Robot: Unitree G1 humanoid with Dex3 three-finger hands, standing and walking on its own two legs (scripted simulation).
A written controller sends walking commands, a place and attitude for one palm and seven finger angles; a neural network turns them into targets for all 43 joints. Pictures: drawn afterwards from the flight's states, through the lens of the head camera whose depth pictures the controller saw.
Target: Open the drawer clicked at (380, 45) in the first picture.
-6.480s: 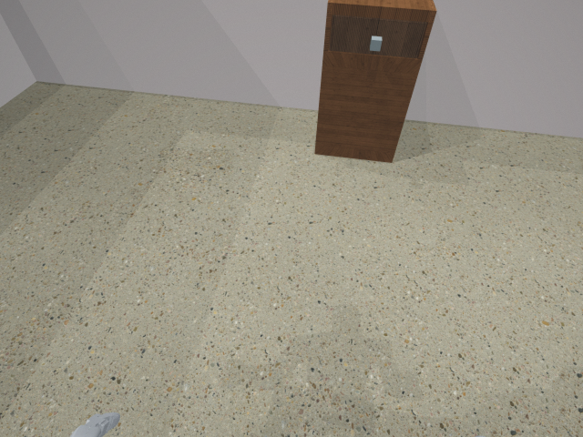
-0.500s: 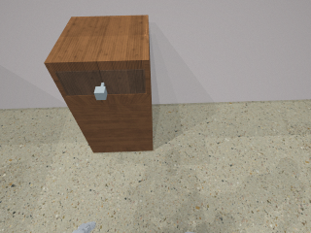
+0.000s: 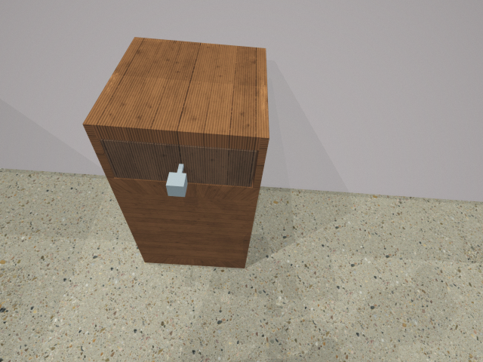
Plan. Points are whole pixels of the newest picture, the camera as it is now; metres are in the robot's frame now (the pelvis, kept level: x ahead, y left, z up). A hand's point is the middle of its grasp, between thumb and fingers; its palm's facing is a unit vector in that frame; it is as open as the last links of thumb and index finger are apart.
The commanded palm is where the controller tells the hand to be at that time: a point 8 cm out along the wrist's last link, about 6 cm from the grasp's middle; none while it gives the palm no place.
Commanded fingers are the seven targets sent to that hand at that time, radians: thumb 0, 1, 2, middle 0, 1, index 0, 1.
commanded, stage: come to a stop and stand still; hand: left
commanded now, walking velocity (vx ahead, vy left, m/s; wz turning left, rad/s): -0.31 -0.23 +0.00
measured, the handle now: (178, 178) +0.54 +0.21 -0.11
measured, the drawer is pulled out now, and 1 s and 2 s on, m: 0.00 0.00 0.00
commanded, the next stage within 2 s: none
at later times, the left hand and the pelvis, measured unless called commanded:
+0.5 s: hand (172, 358) +0.15 +0.13 -0.15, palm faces -0.01 -0.95 -0.31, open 7.4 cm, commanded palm none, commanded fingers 0.00 0.90 0.90 -0.20 -0.30 -0.20 -0.30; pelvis +0.06 -0.06 +0.00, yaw +0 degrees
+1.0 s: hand out of the picture +0.01 +0.18 -0.17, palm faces +0.07 -0.97 -0.23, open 7.4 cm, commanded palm none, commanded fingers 0.00 0.90 0.90 -0.20 -0.30 -0.20 -0.30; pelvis +0.01 -0.02 +0.00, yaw -1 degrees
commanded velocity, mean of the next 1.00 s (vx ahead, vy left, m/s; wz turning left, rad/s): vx -0.05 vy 0.02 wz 0.00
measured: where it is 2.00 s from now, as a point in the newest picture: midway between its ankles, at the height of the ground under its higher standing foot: outside the picture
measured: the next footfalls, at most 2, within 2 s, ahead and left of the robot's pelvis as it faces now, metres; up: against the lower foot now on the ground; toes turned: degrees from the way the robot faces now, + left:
right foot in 0.38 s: +0.11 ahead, -0.14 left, +0.00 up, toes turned -6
left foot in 0.98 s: +0.01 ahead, +0.10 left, +0.00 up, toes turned -1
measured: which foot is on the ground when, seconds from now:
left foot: down 0.00-0.40, up 0.42-0.96, down 0.98-1.00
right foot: up 0.00-0.36, down 0.38-0.98, up 1.00-1.00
